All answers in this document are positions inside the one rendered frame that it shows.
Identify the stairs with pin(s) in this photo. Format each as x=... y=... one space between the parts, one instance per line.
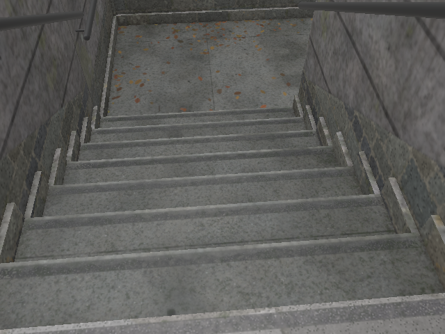
x=206 y=211

